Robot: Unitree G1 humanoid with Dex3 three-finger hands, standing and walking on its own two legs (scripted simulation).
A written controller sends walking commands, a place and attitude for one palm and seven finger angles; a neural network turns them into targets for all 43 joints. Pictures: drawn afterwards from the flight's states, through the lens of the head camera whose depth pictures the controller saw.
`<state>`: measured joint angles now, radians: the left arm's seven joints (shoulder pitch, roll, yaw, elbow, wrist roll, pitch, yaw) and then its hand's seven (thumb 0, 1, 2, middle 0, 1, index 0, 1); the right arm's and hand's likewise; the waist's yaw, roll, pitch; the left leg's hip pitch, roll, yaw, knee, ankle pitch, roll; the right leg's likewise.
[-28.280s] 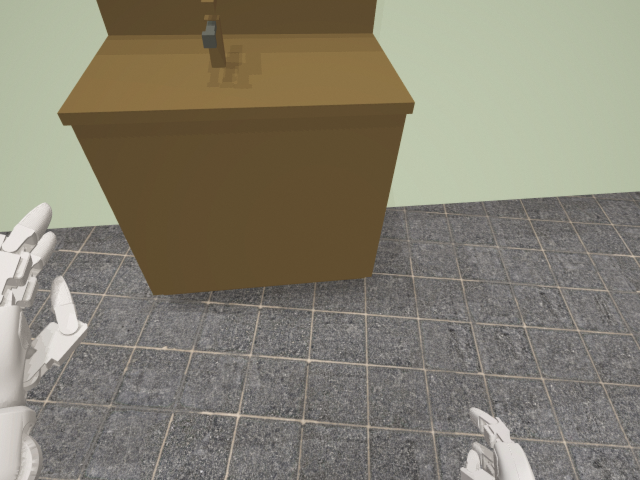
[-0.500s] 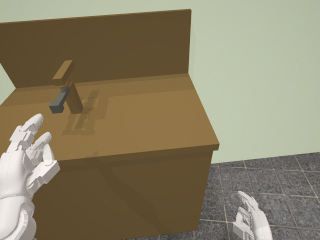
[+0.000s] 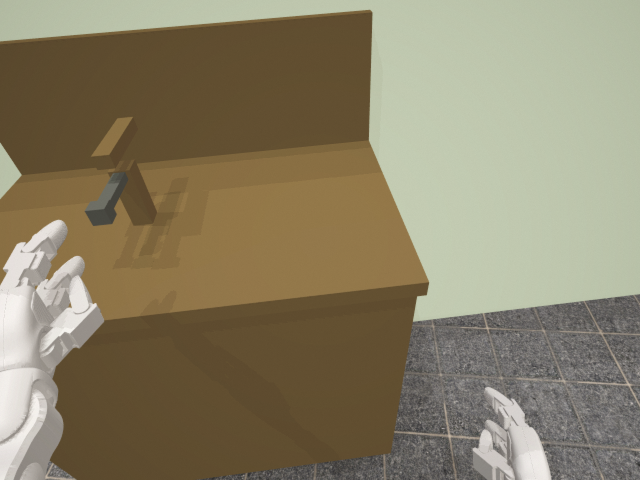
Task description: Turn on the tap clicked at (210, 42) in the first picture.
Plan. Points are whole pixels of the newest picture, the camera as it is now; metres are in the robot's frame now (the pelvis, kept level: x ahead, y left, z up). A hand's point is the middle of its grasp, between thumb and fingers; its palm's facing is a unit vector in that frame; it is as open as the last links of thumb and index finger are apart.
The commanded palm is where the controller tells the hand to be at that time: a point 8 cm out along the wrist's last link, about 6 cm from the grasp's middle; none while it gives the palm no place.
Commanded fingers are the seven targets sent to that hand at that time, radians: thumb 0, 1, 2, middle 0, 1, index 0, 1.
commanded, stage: reach beside the lever's end, fingers flat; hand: left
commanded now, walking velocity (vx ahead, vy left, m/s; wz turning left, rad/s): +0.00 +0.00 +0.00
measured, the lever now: (101, 212) +0.41 +0.39 +0.15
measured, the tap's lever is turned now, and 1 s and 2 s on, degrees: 0 0 0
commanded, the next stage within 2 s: push the lever round in 1.92 s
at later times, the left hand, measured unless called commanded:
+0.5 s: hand (76, 284) +0.25 +0.32 +0.17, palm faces +0.50 -0.86 -0.12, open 7.5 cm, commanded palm +0.22 +0.36 +0.17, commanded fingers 0.00 0.90 0.90 -0.18 -0.25 -0.18 -0.25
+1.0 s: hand (66, 258) +0.31 +0.38 +0.15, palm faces +0.50 -0.86 -0.11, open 7.7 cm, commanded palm +0.26 +0.42 +0.15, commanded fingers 0.00 0.90 0.90 -0.16 -0.19 -0.16 -0.19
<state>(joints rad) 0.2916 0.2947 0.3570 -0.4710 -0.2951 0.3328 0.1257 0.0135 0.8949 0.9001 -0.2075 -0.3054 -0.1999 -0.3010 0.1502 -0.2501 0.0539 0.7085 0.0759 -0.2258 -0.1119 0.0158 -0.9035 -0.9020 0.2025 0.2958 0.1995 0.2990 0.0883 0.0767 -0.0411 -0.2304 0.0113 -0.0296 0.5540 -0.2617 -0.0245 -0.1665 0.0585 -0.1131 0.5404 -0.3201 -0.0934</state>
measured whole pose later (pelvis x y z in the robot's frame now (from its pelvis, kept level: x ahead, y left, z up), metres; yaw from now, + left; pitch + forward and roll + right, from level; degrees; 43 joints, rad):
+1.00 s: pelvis +0.01 +0.04 +0.00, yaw -1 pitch +1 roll +0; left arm -0.13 0.47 0.53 0.27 -0.24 0.13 -0.06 0.01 0.90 0.90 -0.18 -0.22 -0.17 -0.21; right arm 0.23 -0.28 0.03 0.71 0.08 -0.20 -0.12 0.01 -0.90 -0.90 0.20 0.30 0.20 0.30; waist 0.03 0.04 -0.02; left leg -0.30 -0.01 0.00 0.53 -0.25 0.02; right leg -0.23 0.03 -0.08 0.50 -0.29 -0.05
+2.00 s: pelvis +0.01 +0.06 +0.00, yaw -1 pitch +5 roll -2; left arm -0.31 0.58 0.63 0.63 -0.18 -0.08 -0.16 0.01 0.90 0.90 -0.16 -0.16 -0.15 -0.15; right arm 0.32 -0.28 0.02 0.70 0.06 -0.13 -0.10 0.01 -0.90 -0.90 0.20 0.30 0.20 0.30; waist -0.01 0.03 -0.05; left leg -0.41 -0.02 0.01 0.60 -0.28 0.05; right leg -0.33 0.03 -0.08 0.53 -0.30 -0.03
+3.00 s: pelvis +0.01 +0.03 +0.00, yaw -1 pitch +4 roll -1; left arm -0.32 0.47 0.54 0.55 -0.17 -0.02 0.01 0.00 0.90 0.91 -0.16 -0.16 -0.15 -0.15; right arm 0.29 -0.28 0.01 0.71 0.07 -0.10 -0.09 0.01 -0.90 -0.90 0.20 0.30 0.20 0.30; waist -0.01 0.05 -0.05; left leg -0.39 0.00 0.00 0.59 -0.27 0.01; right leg -0.32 0.05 -0.08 0.55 -0.31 -0.06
